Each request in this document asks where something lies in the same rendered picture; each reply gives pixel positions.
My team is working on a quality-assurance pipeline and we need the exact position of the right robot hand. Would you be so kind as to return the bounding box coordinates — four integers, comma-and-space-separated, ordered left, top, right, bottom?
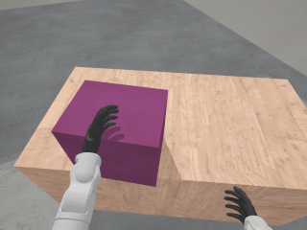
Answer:
224, 186, 257, 225

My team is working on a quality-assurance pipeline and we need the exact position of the left robot hand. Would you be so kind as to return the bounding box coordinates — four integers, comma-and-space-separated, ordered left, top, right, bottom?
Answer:
82, 104, 119, 154

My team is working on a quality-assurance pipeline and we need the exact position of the pedestal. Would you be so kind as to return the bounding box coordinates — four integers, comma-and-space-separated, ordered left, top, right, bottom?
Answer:
13, 66, 307, 226

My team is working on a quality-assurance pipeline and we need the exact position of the robot right forearm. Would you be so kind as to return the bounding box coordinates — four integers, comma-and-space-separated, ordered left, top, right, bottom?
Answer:
244, 216, 272, 230

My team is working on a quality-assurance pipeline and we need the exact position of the carton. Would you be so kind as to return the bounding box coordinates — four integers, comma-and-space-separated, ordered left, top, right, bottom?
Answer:
51, 80, 169, 187

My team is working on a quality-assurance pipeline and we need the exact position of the robot left forearm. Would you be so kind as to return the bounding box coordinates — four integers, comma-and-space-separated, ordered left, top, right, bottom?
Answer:
52, 152, 102, 230

